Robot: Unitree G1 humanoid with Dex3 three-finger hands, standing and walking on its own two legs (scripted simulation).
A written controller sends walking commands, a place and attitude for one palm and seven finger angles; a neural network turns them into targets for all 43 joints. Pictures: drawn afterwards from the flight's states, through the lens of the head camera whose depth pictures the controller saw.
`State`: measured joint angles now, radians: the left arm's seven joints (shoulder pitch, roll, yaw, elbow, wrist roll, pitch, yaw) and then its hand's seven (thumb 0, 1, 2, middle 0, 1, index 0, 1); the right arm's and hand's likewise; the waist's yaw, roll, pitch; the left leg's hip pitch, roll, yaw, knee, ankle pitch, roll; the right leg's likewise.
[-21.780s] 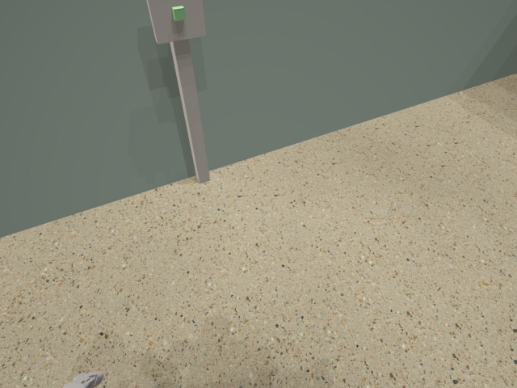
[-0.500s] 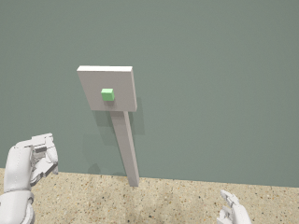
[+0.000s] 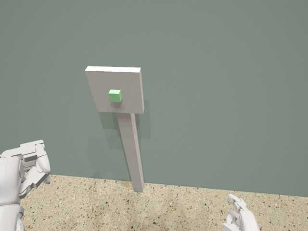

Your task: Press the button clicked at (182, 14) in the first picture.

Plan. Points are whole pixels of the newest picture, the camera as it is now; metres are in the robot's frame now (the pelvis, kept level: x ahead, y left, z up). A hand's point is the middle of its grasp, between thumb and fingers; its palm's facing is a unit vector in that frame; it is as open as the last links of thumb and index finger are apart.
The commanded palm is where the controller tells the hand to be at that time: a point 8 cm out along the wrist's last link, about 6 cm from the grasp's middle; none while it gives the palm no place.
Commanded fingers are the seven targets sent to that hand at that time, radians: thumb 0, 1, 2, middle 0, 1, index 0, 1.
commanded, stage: step back with the hand held close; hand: left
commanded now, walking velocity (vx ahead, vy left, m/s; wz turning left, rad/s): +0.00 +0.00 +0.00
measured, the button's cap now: (115, 95) +0.51 +0.21 +0.08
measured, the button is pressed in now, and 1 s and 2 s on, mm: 0 0 0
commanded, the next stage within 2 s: stop stepping back and stand still in 1.36 s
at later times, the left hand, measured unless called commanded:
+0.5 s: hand (32, 180) +0.16 +0.26 +0.15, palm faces +0.32 -0.81 -0.49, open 3.1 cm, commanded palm +0.09 +0.30 +0.17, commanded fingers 0.00 0.90 0.90 -1.30 -1.50 -1.30 -1.50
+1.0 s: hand out of the picture +0.09 +0.27 +0.16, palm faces +0.39 -0.79 -0.48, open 3.1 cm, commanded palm +0.02 +0.30 +0.17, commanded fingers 0.00 0.90 0.90 -1.30 -1.50 -1.30 -1.50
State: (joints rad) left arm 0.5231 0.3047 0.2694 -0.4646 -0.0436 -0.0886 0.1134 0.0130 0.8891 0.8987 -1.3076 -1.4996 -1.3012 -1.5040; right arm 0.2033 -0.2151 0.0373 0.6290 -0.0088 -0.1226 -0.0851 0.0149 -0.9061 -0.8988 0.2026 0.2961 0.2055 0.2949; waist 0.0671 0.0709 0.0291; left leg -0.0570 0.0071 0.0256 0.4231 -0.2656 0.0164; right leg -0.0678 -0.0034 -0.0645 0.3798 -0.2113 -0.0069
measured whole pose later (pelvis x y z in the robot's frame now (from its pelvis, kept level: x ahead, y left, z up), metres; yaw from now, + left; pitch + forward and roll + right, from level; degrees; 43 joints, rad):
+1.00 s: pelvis -0.10 +0.02 -0.02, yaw +1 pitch +2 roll -2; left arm 0.60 0.40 0.43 -0.60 -0.01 -0.28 0.14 0.01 0.89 0.90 -1.31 -1.50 -1.30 -1.50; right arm 0.22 -0.19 0.02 0.58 -0.02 -0.10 -0.08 0.01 -0.90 -0.90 0.20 0.30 0.21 0.30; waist -0.01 -0.01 0.01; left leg -0.47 -0.01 0.01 0.60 -0.17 0.05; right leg -0.33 0.05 0.04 0.57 -0.28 0.01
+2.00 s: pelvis -0.29 +0.03 -0.01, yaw -2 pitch +0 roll -1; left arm 0.65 0.40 0.35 -0.58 -0.02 -0.21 0.14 0.01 0.89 0.90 -1.31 -1.50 -1.30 -1.50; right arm 0.26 -0.19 0.02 0.62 -0.02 -0.12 -0.07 0.01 -0.90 -0.90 0.20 0.30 0.21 0.30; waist -0.03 -0.03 -0.05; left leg -0.39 -0.03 0.00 0.64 -0.28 0.02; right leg -0.22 0.02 -0.05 0.48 -0.27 -0.04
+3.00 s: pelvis -0.30 +0.04 +0.00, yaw +2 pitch -2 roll -1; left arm 0.36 0.24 0.01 1.15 0.01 0.02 0.01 0.01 0.91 0.90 -0.57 -0.72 -0.56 -0.73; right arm 0.32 -0.19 0.00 1.10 -0.01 0.04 -0.02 0.01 -0.91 -0.90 0.20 0.30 0.20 0.29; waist 0.00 0.02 0.07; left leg -0.27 -0.01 -0.02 0.45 -0.15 0.01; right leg -0.17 0.00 -0.06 0.43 -0.23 -0.02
